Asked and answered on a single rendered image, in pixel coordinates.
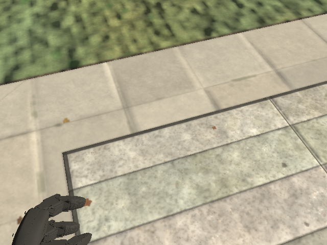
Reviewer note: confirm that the robot left hand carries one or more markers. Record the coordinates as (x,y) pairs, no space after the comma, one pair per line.
(36,229)

